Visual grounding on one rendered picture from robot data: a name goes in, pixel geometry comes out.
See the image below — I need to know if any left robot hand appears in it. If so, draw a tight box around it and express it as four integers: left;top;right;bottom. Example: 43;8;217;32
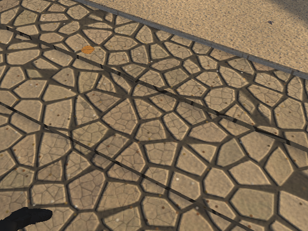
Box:
0;207;53;231

